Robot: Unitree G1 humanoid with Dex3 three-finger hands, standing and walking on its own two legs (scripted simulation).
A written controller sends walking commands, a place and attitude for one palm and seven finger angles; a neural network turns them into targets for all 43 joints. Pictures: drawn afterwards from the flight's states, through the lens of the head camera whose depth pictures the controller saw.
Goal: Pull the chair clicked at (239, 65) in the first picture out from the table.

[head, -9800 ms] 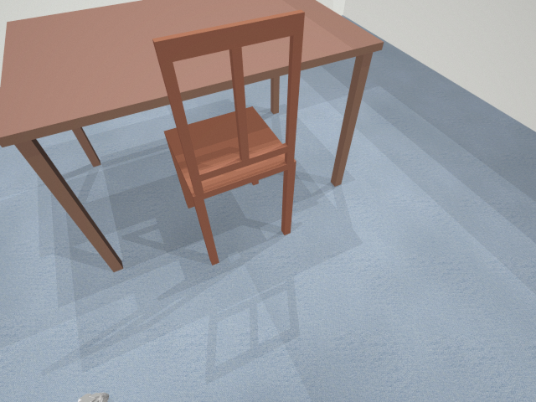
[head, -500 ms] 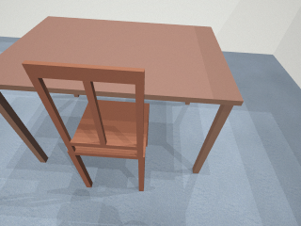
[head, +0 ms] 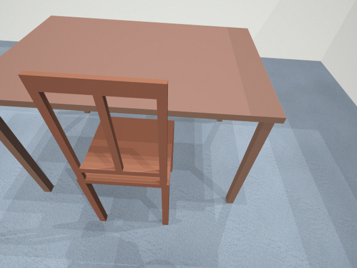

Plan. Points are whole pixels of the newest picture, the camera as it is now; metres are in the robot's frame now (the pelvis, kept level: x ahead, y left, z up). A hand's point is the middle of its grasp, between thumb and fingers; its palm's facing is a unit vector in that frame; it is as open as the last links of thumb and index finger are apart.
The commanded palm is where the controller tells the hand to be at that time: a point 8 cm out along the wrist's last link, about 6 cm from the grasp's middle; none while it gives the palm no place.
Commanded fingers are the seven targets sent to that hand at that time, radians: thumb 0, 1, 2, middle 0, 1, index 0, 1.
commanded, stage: look again from close up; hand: left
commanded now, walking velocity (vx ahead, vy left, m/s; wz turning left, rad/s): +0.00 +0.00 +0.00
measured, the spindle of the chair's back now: (111, 138) +0.50 +0.25 -0.06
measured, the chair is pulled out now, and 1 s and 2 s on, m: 0.00 0.00 0.00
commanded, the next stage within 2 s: none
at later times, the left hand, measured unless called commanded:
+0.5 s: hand out of the picture -0.01 +0.15 -0.18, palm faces +0.04 -0.99 -0.15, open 7.4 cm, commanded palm none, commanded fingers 0.00 0.90 0.90 -0.20 -0.30 -0.20 -0.30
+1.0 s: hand out of the picture -0.01 +0.14 -0.18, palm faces +0.05 -0.99 -0.14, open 7.4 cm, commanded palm none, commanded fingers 0.00 0.90 0.90 -0.20 -0.30 -0.20 -0.30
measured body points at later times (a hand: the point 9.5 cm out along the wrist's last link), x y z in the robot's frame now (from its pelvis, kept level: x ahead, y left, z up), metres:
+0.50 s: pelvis +0.01 -0.01 +0.00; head +0.01 +0.00 +0.45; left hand -0.02 +0.20 -0.16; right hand -0.01 -0.22 -0.16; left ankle +0.01 +0.09 -0.74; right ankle +0.03 -0.14 -0.74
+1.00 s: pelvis +0.02 -0.01 +0.00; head +0.02 +0.00 +0.45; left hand -0.01 +0.19 -0.17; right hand +0.00 -0.22 -0.16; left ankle +0.01 +0.09 -0.74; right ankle +0.03 -0.14 -0.74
